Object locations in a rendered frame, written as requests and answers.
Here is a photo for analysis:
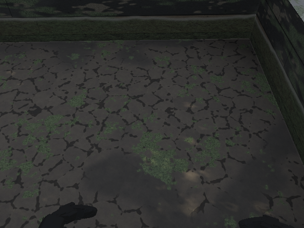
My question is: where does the robot right hand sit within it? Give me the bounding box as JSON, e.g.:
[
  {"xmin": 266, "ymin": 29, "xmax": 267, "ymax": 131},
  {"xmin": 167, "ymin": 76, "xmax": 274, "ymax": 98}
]
[{"xmin": 238, "ymin": 215, "xmax": 294, "ymax": 228}]

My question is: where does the robot left hand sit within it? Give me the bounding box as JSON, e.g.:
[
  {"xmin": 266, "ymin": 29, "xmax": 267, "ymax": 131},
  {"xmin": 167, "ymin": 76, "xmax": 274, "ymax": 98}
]
[{"xmin": 38, "ymin": 202, "xmax": 98, "ymax": 228}]

